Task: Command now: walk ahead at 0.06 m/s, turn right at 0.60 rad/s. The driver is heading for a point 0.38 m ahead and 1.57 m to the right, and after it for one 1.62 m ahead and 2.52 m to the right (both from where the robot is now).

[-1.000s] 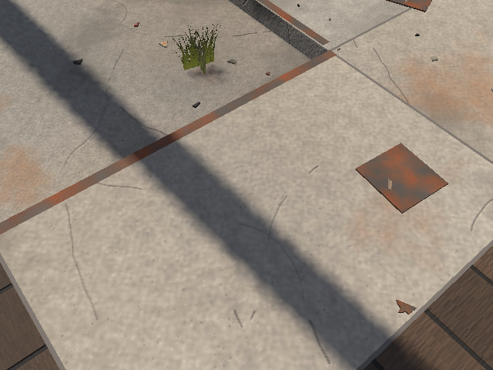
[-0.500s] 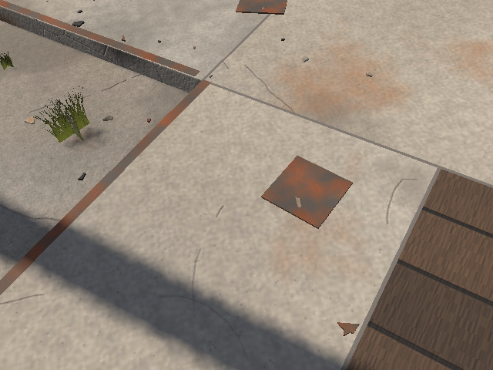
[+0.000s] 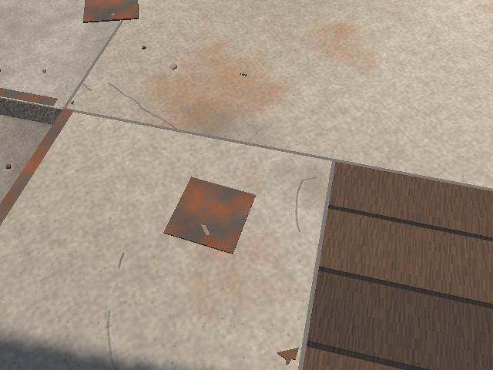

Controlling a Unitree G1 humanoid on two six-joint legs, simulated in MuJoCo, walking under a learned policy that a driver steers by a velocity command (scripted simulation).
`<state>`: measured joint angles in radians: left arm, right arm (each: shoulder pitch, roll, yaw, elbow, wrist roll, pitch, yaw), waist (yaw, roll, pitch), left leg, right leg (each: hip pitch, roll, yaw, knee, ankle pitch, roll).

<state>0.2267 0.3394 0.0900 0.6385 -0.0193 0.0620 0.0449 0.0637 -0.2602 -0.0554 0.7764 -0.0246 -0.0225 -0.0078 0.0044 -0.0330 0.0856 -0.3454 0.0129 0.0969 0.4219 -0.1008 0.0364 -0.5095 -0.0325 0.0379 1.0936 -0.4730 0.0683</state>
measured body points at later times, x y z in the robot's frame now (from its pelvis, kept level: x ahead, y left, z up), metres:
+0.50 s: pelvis +0.03 -0.04 +0.01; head +0.06 -0.08 +0.45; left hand +0.26 +0.19 -0.06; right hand +0.11 -0.37 -0.11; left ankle +0.09 +0.11 -0.68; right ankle +0.02 -0.14 -0.74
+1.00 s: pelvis +0.12 -0.08 +0.01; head +0.14 -0.08 +0.46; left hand +0.39 +0.07 -0.08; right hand +0.00 -0.34 -0.12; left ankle +0.09 +0.09 -0.74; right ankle +0.14 -0.23 -0.72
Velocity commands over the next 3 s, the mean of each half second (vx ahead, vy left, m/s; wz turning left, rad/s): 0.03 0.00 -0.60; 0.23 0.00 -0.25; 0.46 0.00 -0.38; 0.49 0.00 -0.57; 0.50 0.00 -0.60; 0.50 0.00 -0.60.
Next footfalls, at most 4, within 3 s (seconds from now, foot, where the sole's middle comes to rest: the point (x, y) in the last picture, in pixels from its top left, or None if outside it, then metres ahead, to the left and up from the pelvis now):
0.22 right None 0.06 -0.15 -0.77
0.66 left None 0.12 0.08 -0.77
1.06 right None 0.18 -0.25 -0.77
1.52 left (327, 322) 0.55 -0.20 -0.77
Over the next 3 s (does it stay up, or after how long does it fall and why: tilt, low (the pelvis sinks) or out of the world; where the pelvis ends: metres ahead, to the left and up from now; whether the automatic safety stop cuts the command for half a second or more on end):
stays up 0.76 -0.87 -0.01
